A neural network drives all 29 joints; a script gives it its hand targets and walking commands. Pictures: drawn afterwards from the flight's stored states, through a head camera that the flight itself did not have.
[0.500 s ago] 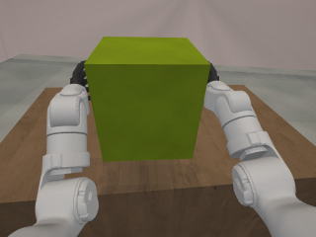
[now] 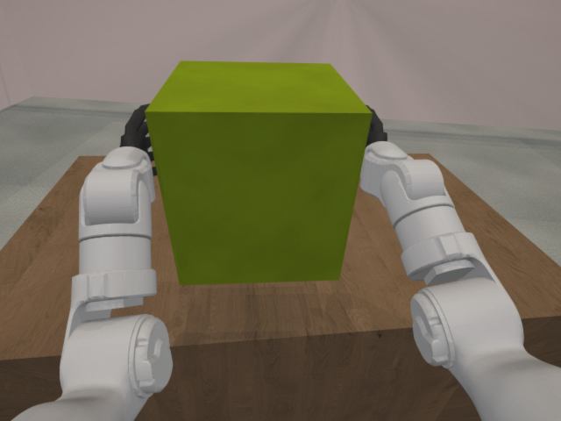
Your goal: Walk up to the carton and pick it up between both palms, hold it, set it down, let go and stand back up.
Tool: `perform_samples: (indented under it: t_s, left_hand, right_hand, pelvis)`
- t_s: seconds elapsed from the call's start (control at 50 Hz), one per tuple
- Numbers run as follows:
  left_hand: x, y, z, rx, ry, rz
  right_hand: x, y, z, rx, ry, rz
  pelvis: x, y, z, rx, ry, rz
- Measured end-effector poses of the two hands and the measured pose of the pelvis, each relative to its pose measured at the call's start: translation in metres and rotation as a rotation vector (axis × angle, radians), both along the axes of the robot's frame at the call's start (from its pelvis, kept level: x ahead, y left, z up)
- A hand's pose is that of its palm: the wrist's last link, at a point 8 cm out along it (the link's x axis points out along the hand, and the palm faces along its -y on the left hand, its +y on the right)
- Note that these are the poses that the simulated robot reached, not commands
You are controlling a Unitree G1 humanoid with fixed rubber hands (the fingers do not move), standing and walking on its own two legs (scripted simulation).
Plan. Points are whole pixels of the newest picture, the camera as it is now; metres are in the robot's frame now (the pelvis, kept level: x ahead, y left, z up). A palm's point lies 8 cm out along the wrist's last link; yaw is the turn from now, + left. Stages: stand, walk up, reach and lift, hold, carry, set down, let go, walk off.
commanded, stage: hold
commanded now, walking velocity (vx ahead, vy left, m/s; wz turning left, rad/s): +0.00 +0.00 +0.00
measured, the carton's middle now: (258, 168) +0.40 +0.01 +0.25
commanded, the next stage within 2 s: none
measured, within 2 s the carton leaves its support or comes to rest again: neither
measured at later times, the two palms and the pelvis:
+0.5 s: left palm (141, 158) +0.36 +0.16 +0.29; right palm (376, 157) +0.37 -0.15 +0.28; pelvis +0.00 +0.00 +0.00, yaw +0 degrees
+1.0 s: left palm (136, 166) +0.37 +0.17 +0.27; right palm (369, 158) +0.38 -0.14 +0.28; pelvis +0.00 +0.00 +0.00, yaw +0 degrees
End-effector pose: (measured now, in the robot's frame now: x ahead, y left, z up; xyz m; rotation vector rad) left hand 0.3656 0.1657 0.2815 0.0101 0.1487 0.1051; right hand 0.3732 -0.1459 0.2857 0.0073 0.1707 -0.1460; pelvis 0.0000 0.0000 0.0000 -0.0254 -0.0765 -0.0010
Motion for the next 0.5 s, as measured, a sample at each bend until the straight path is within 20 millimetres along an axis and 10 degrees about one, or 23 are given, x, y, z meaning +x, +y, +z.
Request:
perform_samples:
  t_s: [0.5]
  left_hand:
    - [-0.001,-0.006,0.0039,0.014,0.011,-0.002]
  right_hand:
    - [-0.0023,-0.006,-0.0011,0.012,0.014,-0.003]
  pelvis:
    - [-0.0032,-0.0001,0.0,0.003,-0.002,-0.004]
